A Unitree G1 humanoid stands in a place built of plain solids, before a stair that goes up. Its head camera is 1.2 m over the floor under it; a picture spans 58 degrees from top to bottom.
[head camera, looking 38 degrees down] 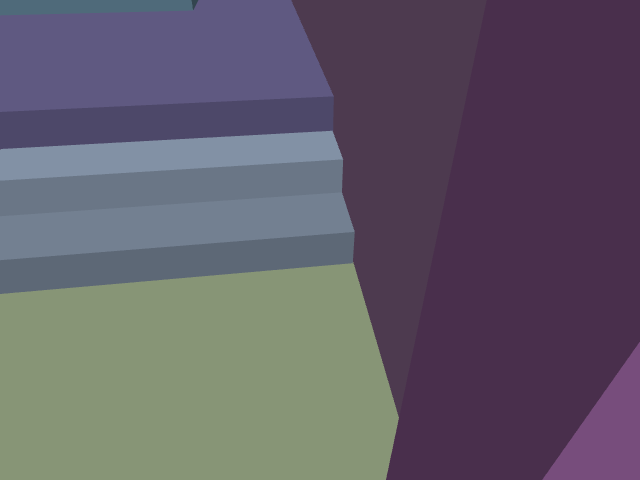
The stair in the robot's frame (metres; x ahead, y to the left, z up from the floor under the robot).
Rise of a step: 0.16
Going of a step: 0.30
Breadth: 1.50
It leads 8 degrees to the left of straight ahead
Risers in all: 3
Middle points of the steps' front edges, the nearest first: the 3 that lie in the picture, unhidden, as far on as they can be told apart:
1.28 0.60 0.17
1.57 0.64 0.33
1.87 0.68 0.50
